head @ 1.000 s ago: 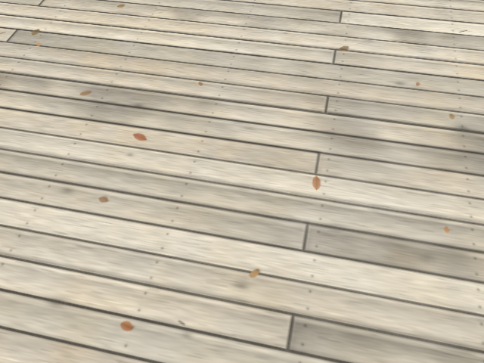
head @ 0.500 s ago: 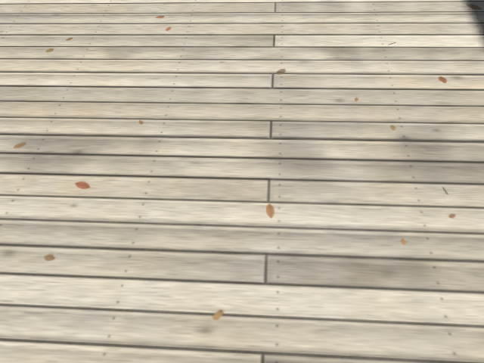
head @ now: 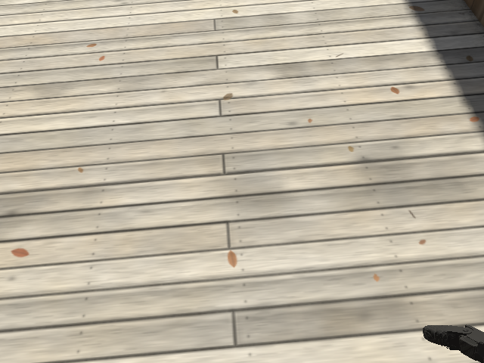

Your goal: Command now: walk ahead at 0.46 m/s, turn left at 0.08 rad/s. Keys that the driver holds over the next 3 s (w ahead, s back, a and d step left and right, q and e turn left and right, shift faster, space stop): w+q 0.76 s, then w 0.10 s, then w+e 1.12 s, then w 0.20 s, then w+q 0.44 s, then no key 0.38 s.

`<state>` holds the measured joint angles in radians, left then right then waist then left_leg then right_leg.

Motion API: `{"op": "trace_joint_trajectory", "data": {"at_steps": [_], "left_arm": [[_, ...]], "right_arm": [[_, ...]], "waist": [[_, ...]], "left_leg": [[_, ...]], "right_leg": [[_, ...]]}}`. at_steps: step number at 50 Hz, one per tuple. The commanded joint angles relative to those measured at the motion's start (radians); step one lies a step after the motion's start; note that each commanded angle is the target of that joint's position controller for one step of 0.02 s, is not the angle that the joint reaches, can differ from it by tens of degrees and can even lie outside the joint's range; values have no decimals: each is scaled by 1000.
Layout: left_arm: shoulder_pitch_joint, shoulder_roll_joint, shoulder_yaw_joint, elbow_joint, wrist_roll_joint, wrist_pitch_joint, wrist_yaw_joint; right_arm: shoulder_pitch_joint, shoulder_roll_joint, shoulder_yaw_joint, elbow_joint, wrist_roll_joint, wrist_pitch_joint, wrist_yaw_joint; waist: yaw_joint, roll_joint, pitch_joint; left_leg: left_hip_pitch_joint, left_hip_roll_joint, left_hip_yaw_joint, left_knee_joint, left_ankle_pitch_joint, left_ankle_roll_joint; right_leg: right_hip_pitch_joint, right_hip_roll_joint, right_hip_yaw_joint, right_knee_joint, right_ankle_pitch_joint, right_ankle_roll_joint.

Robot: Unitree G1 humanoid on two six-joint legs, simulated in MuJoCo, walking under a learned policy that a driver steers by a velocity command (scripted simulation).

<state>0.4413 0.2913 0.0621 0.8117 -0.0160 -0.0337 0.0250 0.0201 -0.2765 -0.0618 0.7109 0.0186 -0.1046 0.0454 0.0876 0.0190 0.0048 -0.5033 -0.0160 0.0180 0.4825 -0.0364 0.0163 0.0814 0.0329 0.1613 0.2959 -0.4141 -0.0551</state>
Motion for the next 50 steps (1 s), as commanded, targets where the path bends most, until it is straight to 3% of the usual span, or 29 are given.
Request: {"op": "trace_joint_trajectory", "data": {"at_steps": [1,2,3,4,5,6,7,8,11,16,18,21,23,24,25,26,27,28,29,30,31,34,37,40,45,47,48,49,50], "left_arm": [[0,160,36,-39,6,-2,5],[-9,133,21,-58,24,-2,8],[86,37,-5,-81,23,-19,2],[32,101,0,-89,15,-43,-4],[-84,151,14,-115,-13,-63,-15],[-152,144,9,-127,-12,-81,-20],[-185,136,12,-134,8,-90,-22],[-178,130,16,-136,22,-91,-24],[-171,92,9,-148,34,-76,-23],[-384,41,-13,-212,30,-79,-27],[-439,48,-11,-227,17,-84,-34],[-455,87,4,-239,7,-90,-40],[-399,114,18,-229,4,-96,-39],[-310,139,33,-208,9,-99,-33],[-167,185,49,-194,26,-102,-24],[-53,270,71,-167,39,-87,-22],[-42,207,59,-155,21,-79,-31],[-100,134,39,-166,18,-75,-30],[-152,109,29,-170,23,-69,-28],[-191,87,22,-160,25,-66,-29],[-214,71,16,-153,31,-67,-28],[-228,83,25,-130,21,-81,-30],[-218,120,39,-104,21,-86,-29],[-201,140,42,-81,16,-79,-27],[-99,184,50,-9,-19,-56,-34],[-91,205,51,11,-28,-40,-34],[-100,216,51,18,-29,-34,-32],[-102,202,41,24,-27,-30,-29],[-99,153,18,6,-5,-37,-28]], "right_arm": [[111,-164,-54,-25,-3,-17,-8],[300,-203,-61,7,-13,-13,-11],[394,-286,-81,39,-16,-9,-3],[377,-194,-54,48,14,-9,5],[302,-156,-42,35,14,-4,-2],[255,-149,-38,18,-2,4,-9],[227,-132,-31,10,-10,10,-11],[214,-121,-25,3,-20,11,-16],[213,-128,-26,1,-4,14,-29],[283,-177,-42,22,8,29,-55],[334,-179,-43,37,14,38,-60],[360,-173,-43,42,19,51,-66],[346,-174,-46,35,13,59,-67],[338,-152,-39,27,8,60,-65],[330,-100,-18,7,-7,57,-58],[461,-19,7,-16,11,48,-58],[473,-85,2,-16,24,45,-59],[388,-161,-20,-16,27,49,-59],[320,-167,-24,-28,17,55,-60],[283,-155,-25,-41,6,58,-58],[277,-139,-29,-46,6,63,-53],[264,-82,-18,-64,11,83,-43],[206,-69,-11,-93,2,84,-35],[125,-50,1,-109,1,70,-18],[-25,-54,9,-164,-1,55,1],[-13,-84,-2,-168,-7,48,3],[61,-113,-17,-149,-10,45,0],[215,-159,-43,-100,-12,45,-8],[388,-231,-69,-62,-20,50,-25]], "waist": [[-126,-155,-95],[-205,-74,-244],[-151,243,-354],[-171,214,-303],[-171,144,-133],[-158,42,-66],[-134,-2,-14],[-105,12,-11],[-74,56,-2],[-138,48,35],[-159,51,25],[-144,66,12],[-102,88,-4],[-53,82,-53],[14,24,-188],[-11,-249,-358],[-15,-317,-346],[0,-193,-194],[-10,-119,-103],[-30,-99,-36],[-54,-123,-7],[-75,-128,22],[-71,-91,32],[-44,-68,44],[-17,-62,93],[-53,-86,72],[-107,-99,20],[-190,-90,-75],[-261,-39,-213]], "left_leg": [[277,-34,42,-20,-11,96],[588,113,-157,15,-37,173],[899,346,-666,-81,-235,339],[895,350,-827,-207,-393,330],[757,324,-682,-221,-388,289],[627,280,-573,-237,-295,268],[527,241,-500,-254,-192,260],[465,211,-455,-273,-122,254],[355,177,-378,-311,-17,271],[216,99,-271,-299,19,208],[224,108,-297,-274,-7,194],[321,146,-382,-188,-44,165],[352,156,-418,-109,-2,145],[334,113,-398,-12,53,119],[243,58,-341,227,-17,87],[-80,-85,-194,571,-382,18],[-233,-29,-190,744,-555,7],[-281,19,-196,803,-469,3],[-264,53,-158,798,-392,-4],[-244,79,-149,753,-342,-10],[-207,107,-146,719,-308,-11],[-176,131,-117,654,-256,-21],[-213,141,-116,525,-144,-34],[-155,122,-82,330,11,-21],[-105,84,-29,129,-19,25],[-38,54,0,73,-106,51],[92,23,24,35,-104,69],[326,-4,45,1,-47,93],[647,135,-98,56,6,140]], "right_leg": [[-44,-197,0,261,1018,-75],[-232,-160,-18,529,828,-46],[-619,36,-77,906,133,44],[-770,17,-3,1000,-112,37],[-844,-38,-11,1011,-36,27],[-819,-75,-31,967,34,20],[-799,-99,-47,893,79,28],[-749,-120,-47,840,112,35],[-698,-123,-81,702,126,81],[-580,-59,-112,329,448,124],[-525,-32,-105,265,517,127],[-497,-32,-63,195,457,107],[-416,-35,-73,164,375,71],[-281,-43,-84,128,362,40],[-42,-172,22,159,319,-23],[321,-411,417,120,147,-177],[308,-470,635,33,-49,-204],[179,-424,497,9,-82,-161],[55,-380,349,-3,33,-132],[-51,-338,247,-31,146,-124],[-120,-307,167,-59,212,-113],[-201,-289,29,-128,323,-130],[-178,-301,-66,-156,427,-147],[-177,-269,-173,-162,476,-127],[-87,-309,-188,-147,515,-119],[-32,-324,-172,-71,699,-108],[-37,-308,-186,25,853,-90],[-101,-261,-220,198,922,-60],[-313,-211,-237,468,676,-16]]}}
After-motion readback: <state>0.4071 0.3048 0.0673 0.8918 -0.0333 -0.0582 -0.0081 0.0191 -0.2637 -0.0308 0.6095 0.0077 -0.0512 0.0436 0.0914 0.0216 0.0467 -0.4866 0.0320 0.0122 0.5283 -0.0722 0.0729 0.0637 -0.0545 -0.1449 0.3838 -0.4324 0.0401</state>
